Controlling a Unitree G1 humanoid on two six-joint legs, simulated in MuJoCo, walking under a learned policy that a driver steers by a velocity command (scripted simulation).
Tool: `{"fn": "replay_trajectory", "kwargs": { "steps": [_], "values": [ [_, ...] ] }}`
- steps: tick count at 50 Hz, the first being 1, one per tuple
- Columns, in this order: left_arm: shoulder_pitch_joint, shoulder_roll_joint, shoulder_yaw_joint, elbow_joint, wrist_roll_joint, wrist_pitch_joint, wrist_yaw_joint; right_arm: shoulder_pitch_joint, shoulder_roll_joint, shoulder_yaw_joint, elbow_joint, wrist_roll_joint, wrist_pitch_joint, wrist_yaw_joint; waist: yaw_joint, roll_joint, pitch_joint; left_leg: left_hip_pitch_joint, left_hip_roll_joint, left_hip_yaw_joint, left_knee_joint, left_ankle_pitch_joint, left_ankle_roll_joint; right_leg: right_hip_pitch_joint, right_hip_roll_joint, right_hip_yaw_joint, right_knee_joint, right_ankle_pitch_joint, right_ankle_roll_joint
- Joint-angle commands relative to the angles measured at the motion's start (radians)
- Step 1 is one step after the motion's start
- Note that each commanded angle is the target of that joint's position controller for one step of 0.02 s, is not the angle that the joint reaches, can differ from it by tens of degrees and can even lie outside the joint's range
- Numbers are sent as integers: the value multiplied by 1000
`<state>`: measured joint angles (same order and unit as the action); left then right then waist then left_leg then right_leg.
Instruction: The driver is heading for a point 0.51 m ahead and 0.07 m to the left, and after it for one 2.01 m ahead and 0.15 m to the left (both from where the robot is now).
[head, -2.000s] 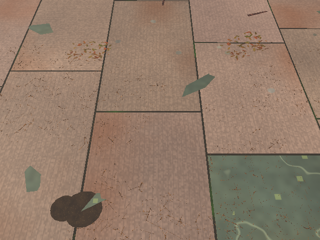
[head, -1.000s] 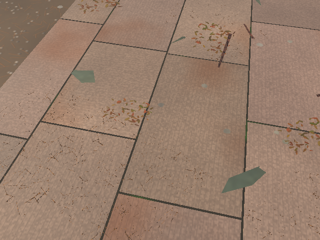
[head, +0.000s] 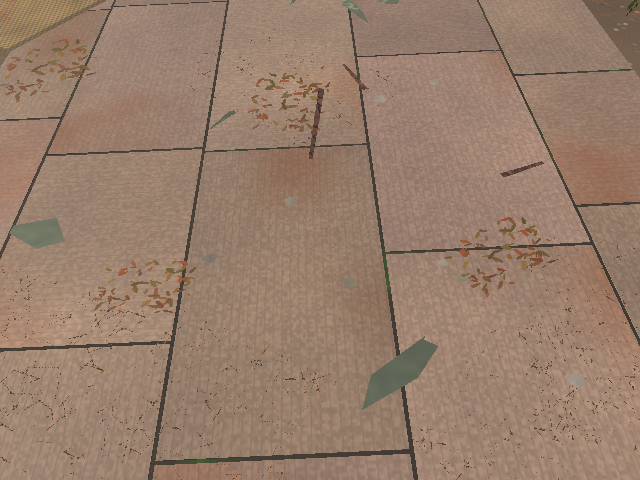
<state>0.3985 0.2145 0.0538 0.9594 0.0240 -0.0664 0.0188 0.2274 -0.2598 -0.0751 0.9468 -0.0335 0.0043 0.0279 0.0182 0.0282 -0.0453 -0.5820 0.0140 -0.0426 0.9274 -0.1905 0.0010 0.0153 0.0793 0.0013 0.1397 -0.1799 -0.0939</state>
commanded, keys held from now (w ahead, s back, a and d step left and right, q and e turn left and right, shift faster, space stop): w+q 0.30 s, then w+e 0.40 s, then e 0.30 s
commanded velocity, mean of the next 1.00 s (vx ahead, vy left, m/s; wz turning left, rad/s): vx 0.41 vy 0.00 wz -0.05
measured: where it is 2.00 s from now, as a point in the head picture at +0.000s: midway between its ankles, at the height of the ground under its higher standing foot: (261, 469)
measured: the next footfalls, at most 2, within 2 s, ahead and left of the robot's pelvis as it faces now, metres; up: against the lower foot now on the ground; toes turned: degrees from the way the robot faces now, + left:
left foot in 0.26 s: +0.28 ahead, +0.17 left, +0.00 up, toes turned +14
right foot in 0.82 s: +0.60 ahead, +0.11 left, +0.00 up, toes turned -1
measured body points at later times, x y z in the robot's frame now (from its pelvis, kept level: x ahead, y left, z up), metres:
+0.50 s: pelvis +0.26 +0.12 -0.01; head +0.28 +0.14 +0.44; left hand +0.26 +0.38 -0.15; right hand +0.38 -0.12 -0.14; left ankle +0.24 +0.16 -0.75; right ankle +0.32 -0.03 -0.66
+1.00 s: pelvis +0.51 +0.15 -0.02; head +0.56 +0.15 +0.43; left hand +0.59 +0.42 -0.15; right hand +0.62 -0.11 -0.14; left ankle +0.50 +0.30 -0.66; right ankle +0.56 +0.11 -0.75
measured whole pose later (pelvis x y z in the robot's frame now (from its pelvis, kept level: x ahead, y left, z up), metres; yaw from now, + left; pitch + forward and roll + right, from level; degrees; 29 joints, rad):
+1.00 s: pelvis +0.51 +0.15 -0.02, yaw -4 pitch +0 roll +0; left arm 0.24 0.27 0.06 0.89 0.01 -0.02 0.00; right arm 0.16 -0.23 -0.02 0.81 -0.03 -0.03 -0.03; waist 0.01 0.00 0.09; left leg -0.55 0.05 -0.04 1.22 -0.38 -0.03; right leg -0.29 0.15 -0.02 0.42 -0.13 -0.15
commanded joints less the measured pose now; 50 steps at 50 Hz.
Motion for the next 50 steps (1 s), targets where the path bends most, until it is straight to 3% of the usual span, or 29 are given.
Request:
{"fn": "replay_trajectory", "kwargs": {
  "steps": [1, 5, 9, 11, 12, 13, 14, 15, 16, 17, 18, 20, 22, 25, 29, 34, 36, 38, 39, 40, 41, 42, 43, 44, 45, 46, 47, 48, 50],
  "values": [
    [56, 132, 26, -17, 1, -24, 6, -122, -58, -8, -91, -4, -22, 6, 28, -79, 167, -279, 19, -38, 13, 26, 9, 73, -343, 163, -85, -116, -116],
    [64, 118, 17, 0, 4, -37, 4, -215, -30, 9, -149, -7, -28, 24, 44, -96, 201, -229, 39, 38, -108, 71, 24, 47, -323, 36, -60, 70, -97],
    [83, 140, 16, 24, 3, -39, 6, -268, -16, 21, -212, -3, -33, 39, 45, -122, 201, -72, 15, 156, -278, 35, 92, 48, -330, -59, 19, 377, -67],
    [68, 170, 20, 28, 1, -36, 7, -165, -36, 9, -196, 0, -35, 31, -12, -142, 120, 120, -63, 214, -305, -17, 139, 54, -324, -120, 214, 826, -43],
    [63, 186, 23, 29, 1, -28, 7, -37, -62, -6, -163, 0, -40, 26, -67, -138, 36, 272, -110, 229, -332, -25, 162, 40, -315, -150, 400, 946, -28],
    [63, 188, 19, 22, -1, -24, 7, 121, -102, -27, -114, -10, -48, 16, -132, -112, -63, 506, -120, 191, -385, -11, 194, -74, -291, -180, 631, 843, -1],
    [72, 136, 3, -18, -11, -26, -2, 241, -198, -56, -102, -22, -50, -2, -170, 17, -172, 772, 117, -152, -456, -234, 276, -351, -233, -192, 972, 410, 36],
    [60, 91, 0, -72, -17, -38, -16, 215, -256, -64, -118, -2, -45, -2, -111, 186, -263, 906, 363, -741, -635, -173, 391, -633, -34, -80, 1286, -318, 75],
    [-25, 152, 12, -79, -9, -42, -20, 188, -234, -60, -101, 22, -37, -5, -123, 34, -191, 842, 341, -637, -661, -108, 364, -707, -102, 55, 1317, -223, 52],
    [-53, 130, 4, -89, -21, -48, -23, 123, -176, -43, -103, 21, -40, -13, -85, -6, -73, 702, 321, -465, -655, 1, 333, -707, -150, 38, 1270, -136, 44],
    [-42, 114, 0, -72, -20, -48, -24, 80, -115, -24, -103, 17, -47, -14, -48, -60, 1, 567, 274, -345, -681, 132, 286, -647, -184, 32, 1179, -103, 41],
    [16, 89, -4, -40, 6, -8, -33, 33, -67, -3, -96, 18, -68, -20, 13, -23, 41, 427, 199, -180, -728, 229, 229, -532, -214, 40, 1082, -91, 48],
    [27, 86, 0, -29, 8, 22, -46, 61, -73, -1, -77, 18, -91, -19, 24, -3, 59, 408, 177, -103, -755, 320, 206, -529, -203, 31, 1050, -71, 49],
    [-68, 85, 7, -50, -3, 38, -53, 106, -85, -1, -57, 18, -102, -21, 3, 15, 108, 452, 146, 3, -786, 388, 137, -644, -185, 39, 976, 30, 48],
    [-195, 72, 4, -87, -6, 32, -57, 143, -63, 14, -42, 20, -108, -27, -27, 28, 138, 519, 124, 100, -796, 505, 83, -711, -141, 14, 800, 171, 48],
    [-330, 34, -22, -136, 0, 25, -65, 197, -50, 31, -3, 20, -110, -53, -57, 23, 157, 643, 146, 173, -779, 734, 63, -677, -102, -108, 548, 224, 27],
    [-319, 42, -22, -142, 2, 24, -60, 204, -72, 31, 9, 17, -106, -69, -40, 31, 132, 708, 159, 206, -683, 1020, 50, -605, -46, -165, 485, 169, 0],
    [-183, 68, -13, -106, 10, 22, -51, 181, -111, 23, 9, 14, -96, -91, 20, 74, 64, 723, 174, 218, -478, 1278, 31, -466, 22, -195, 471, 85, -30],
    [-58, 101, 0, -71, 14, 17, -46, 155, -127, 18, 2, 10, -90, -97, 72, 87, 5, 692, 184, 211, -314, 1271, 24, -348, 31, -164, 443, 80, -57],
    [61, 137, 17, -42, 24, 7, -41, 107, -141, 13, -16, 20, -86, -95, 139, 87, -42, 612, 178, 209, -94, 1111, 18, -206, 10, -107, 339, 162, -95],
    [134, 188, 36, -33, 27, 2, -32, 54, -134, 12, -51, 37, -92, -82, 193, -24, -111, 429, 74, 250, 272, 568, 3, -10, -119, 26, 295, 456, -168],
    [66, 289, 60, -56, 15, 10, -26, 168, -26, 28, -103, 47, -96, -72, 52, -267, -215, 23, -108, 161, 636, -449, -39, 317, -434, 431, 448, 1264, -342],
    [67, 291, 69, -69, -30, 16, -28, 157, -64, 31, -110, 34, -90, -67, 80, -78, -337, -46, -66, -19, 691, -340, -23, 327, -466, 497, 364, 1159, -425],
    [-48, 241, 61, -106, -35, 28, -18, 106, -74, 32, -126, 30, -89, -63, 51, -26, -197, -70, -9, -34, 625, -255, -13, 165, -430, 435, 288, 880, -385],
    [-117, 171, 41, -117, -33, 40, -13, 80, -86, 27, -132, 21, -88, -58, 8, 25, -41, -56, 20, -16, 515, -229, -10, -23, -366, 366, 215, 721, -320],
    [-142, 136, 30, -121, -31, 44, -10, 58, -93, 22, -142, 6, -73, -55, -19, 51, 27, -30, 36, -14, 433, -220, -18, -132, -314, 315, 180, 668, -275],
    [-146, 134, 27, -125, -28, 43, -9, 76, -82, 24, -142, -5, -47, -53, -37, 38, 50, 35, 42, -4, 361, -207, -30, -225, -276, 265, 161, 664, -249],
    [-139, 150, 29, -122, -21, 38, -13, 88, -65, 27, -145, -8, -24, -54, -48, 18, 49, 75, 36, 10, 310, -194, -40, -275, -246, 233, 161, 696, -234],
    [-130, 196, 41, -124, -12, 29, -18, 103, -43, 34, -156, -3, -9, -55, -58, -21, 7, 94, 26, 25, 225, -150, -54, -281, -207, 201, 183, 785, -215]
  ]
}}
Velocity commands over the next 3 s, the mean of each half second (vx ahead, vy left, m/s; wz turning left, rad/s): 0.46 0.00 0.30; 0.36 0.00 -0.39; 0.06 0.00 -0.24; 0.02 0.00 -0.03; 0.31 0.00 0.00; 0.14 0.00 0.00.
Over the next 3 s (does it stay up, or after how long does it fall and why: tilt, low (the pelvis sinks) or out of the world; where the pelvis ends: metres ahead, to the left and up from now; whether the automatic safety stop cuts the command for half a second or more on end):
stays up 0.85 0.18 -0.01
